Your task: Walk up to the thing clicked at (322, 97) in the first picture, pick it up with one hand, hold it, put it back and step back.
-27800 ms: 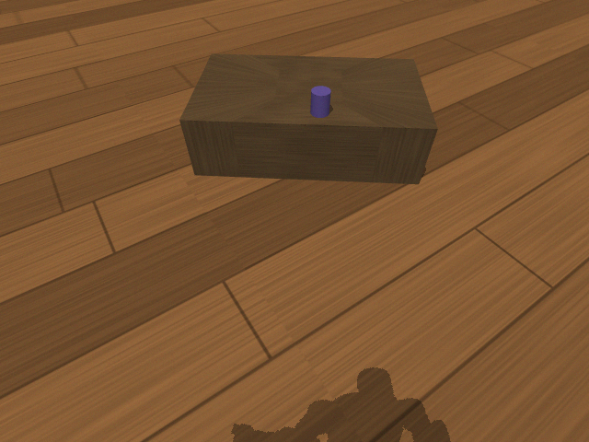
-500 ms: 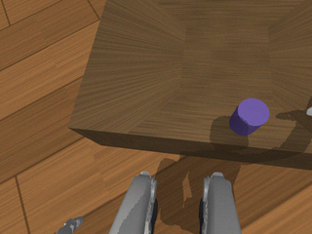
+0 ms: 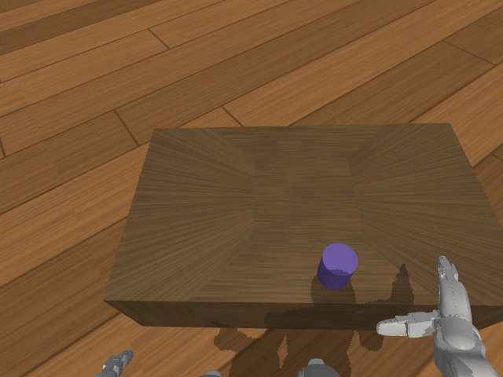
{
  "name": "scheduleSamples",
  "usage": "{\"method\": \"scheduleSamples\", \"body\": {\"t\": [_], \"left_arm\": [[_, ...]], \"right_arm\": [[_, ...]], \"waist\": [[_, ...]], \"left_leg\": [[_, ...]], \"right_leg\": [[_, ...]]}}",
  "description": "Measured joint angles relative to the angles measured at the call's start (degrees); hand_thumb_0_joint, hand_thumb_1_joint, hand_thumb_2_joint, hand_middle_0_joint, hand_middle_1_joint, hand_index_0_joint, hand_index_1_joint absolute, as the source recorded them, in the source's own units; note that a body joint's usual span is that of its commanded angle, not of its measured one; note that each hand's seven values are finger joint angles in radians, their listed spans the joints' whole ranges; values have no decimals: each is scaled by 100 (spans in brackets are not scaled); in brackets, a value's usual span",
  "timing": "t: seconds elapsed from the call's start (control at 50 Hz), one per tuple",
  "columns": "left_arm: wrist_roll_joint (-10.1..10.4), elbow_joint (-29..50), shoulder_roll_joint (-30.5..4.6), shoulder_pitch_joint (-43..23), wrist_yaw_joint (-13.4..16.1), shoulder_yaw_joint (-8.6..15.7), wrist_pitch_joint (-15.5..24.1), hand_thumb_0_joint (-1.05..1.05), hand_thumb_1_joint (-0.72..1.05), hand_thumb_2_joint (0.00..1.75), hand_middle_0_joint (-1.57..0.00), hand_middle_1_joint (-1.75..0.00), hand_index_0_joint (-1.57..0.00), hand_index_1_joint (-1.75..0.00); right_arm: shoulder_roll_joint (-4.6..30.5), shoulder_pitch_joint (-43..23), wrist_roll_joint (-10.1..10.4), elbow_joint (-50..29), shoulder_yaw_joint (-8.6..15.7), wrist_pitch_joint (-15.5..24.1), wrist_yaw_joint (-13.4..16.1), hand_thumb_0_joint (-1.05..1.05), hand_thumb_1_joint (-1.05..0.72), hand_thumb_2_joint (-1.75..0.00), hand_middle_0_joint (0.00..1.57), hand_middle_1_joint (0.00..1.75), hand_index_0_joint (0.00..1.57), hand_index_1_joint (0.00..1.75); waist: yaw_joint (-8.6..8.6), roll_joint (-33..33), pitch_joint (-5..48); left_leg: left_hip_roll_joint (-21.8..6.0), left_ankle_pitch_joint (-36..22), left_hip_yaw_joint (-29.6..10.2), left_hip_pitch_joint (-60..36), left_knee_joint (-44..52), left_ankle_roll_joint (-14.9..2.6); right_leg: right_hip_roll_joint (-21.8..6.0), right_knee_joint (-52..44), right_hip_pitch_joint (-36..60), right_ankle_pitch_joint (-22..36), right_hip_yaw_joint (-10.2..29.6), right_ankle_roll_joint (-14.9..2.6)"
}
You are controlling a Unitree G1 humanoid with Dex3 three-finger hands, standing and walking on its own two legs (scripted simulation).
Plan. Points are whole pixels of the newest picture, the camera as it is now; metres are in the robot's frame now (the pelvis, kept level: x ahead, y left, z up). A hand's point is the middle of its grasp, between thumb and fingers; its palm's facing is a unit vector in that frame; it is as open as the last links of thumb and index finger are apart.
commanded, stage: home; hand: right
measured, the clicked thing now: (336, 267) +0.42 -0.18 -0.33
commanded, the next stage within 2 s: none
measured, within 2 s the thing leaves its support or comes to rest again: neither
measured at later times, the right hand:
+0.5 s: hand (382, 368) +0.17 -0.16 -0.05, palm faces +0.17 +0.95 -0.27, open 17.3 cm
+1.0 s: hand (388, 374) +0.16 -0.17 -0.05, palm faces +0.14 +0.95 -0.27, open 17.5 cm
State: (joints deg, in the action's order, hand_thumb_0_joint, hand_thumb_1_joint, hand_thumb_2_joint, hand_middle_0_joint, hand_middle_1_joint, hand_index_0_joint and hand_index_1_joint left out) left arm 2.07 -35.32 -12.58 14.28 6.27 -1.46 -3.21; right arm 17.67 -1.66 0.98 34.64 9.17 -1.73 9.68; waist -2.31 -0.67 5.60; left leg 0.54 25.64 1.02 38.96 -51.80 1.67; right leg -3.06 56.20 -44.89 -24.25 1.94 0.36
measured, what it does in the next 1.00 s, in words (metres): stands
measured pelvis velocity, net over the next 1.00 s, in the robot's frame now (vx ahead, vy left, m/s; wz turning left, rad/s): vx -0.01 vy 0.01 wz -0.01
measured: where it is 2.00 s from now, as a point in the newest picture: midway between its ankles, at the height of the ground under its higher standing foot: outside the picture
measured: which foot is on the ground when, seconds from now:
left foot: down 0.00-1.00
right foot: down 0.00-1.00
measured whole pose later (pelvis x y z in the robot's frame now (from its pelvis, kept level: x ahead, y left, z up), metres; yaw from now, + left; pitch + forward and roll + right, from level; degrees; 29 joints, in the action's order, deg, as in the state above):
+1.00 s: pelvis -0.01 +0.01 +0.01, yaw +0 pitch +6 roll +2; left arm 1.1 -28.8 -12.1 16.0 9.0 -1.3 5.4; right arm 11.0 25.6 1.2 3.5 -0.6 -11.2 8.7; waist -0.7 -1.8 4.6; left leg 0.1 25.9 0.4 31.8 -51.7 1.1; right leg -2.7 53.6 -36.5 -23.3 1.2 1.0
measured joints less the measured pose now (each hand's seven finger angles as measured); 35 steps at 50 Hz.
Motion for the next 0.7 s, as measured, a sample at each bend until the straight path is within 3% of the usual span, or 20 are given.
{"method": "scheduleSamples", "body": {"t": [0.16, 0.26, 0.48, 0.7], "left_arm": [[36, 282, 97, -163, 75, 15, 123, 1, 90, 90, -21, -30, -20, -30], [39, 511, 132, -224, 148, -30, 223, 1, 90, 90, -21, -30, -20, -30], [-46, 741, 44, -131, 289, -12, 530, 1, 89, 90, -21, -30, -20, -30], [-64, 713, -24, 177, 260, 61, 650, 1, 90, 90, -21, -30, -20, -30]], "right_arm": [[-490, 1617, 126, -1654, -779, -306, -18, -1, 47, -10, 7, 6, 6, 7], [-706, 2402, 142, -2407, -1056, -483, -96, -1, 47, -10, 7, 6, 6, 7], [-667, 2631, 76, -2835, -960, -813, -131, -1, 50, -8, 6, 6, 6, 6], [-680, 2699, 42, -2991, -993, -877, -123, -1, 51, -7, 6, 5, 5, 6]], "waist": [[144, -163, 4], [220, -149, -6], [227, -50, -65], [149, -85, -73]], "left_leg": [[-60, -15, -52, -696, 326, -10], [-72, 28, -18, -872, 330, -43], [-69, 99, 71, -873, 144, -128], [-47, 65, 10, -812, 83, -115]], "right_leg": [[48, -455, 773, 75, -76, 19], [62, -540, 972, 90, -47, 58], [66, -471, 992, 114, 47, 145], [41, -404, 956, 121, -8, 130]]}}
